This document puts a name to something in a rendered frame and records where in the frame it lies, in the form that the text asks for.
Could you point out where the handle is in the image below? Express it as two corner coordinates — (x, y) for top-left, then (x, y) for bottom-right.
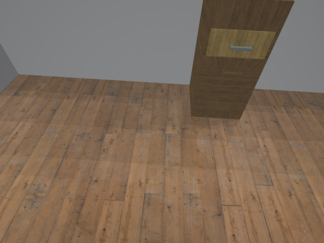
(229, 44), (253, 52)
(222, 72), (242, 77)

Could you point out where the cabinet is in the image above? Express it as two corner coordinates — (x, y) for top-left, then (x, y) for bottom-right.
(189, 0), (295, 119)

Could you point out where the drawer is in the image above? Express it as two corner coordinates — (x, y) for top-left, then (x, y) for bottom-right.
(206, 28), (276, 59)

